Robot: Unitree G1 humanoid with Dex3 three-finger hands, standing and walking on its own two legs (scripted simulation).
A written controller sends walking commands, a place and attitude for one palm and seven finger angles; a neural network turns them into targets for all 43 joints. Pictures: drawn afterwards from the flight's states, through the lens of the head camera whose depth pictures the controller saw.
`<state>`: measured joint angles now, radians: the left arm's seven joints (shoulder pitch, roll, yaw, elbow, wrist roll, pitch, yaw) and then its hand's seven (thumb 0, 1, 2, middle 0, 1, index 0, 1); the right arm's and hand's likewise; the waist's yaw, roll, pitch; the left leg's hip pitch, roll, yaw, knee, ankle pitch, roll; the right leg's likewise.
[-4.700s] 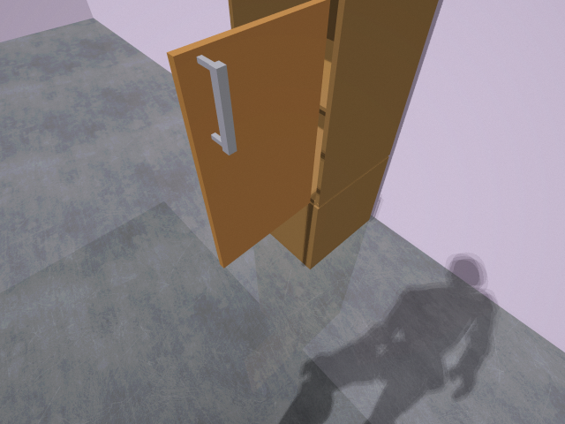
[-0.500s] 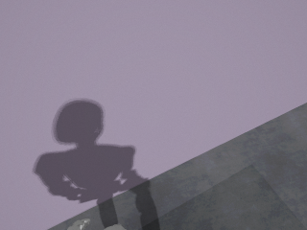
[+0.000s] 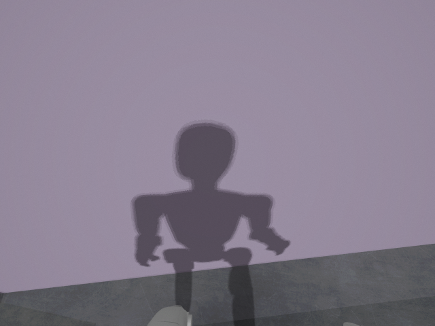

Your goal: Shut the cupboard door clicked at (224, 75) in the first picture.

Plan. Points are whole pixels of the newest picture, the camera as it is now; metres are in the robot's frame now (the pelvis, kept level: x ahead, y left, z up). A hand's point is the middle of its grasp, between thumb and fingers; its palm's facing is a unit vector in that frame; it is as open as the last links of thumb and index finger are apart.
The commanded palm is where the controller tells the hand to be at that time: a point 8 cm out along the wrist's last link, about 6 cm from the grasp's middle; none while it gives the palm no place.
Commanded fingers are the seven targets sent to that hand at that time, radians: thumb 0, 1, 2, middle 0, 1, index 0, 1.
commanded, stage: turn to face it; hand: left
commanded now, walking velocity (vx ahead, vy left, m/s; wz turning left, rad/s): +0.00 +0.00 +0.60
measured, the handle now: out of the picture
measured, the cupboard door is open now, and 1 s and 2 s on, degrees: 92 92 92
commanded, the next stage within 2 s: none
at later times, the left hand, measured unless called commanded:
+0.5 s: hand out of the picture +0.07 +0.21 -0.16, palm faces +0.31 -0.90 -0.30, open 7.4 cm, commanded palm none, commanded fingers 0.00 0.90 0.90 -0.20 -0.30 -0.20 -0.30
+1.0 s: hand out of the picture -0.04 +0.20 -0.18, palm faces +0.60 -0.76 -0.25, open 7.4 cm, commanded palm none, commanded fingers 0.00 0.90 0.90 -0.20 -0.30 -0.20 -0.30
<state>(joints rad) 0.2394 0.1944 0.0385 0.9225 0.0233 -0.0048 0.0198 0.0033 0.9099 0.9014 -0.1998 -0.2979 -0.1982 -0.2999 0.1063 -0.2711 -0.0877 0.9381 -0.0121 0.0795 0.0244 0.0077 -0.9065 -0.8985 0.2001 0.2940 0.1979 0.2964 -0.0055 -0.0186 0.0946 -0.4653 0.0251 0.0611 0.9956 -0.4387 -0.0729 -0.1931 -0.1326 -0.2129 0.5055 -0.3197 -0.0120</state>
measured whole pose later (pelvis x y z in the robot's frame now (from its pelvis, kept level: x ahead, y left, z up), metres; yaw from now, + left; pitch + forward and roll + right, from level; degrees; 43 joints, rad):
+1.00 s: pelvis +0.03 -0.02 -0.01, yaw +36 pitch +1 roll +0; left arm 0.18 0.26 0.08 0.93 0.02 0.06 0.01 0.01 0.91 0.90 -0.20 -0.30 -0.20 -0.30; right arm 0.15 -0.21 -0.06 0.92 -0.02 0.03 0.00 0.00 -0.90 -0.90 0.20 0.29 0.20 0.30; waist 0.00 -0.04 0.09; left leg -0.31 0.01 0.03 0.57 -0.27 0.02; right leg -0.47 -0.11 -0.05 1.07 -0.46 0.08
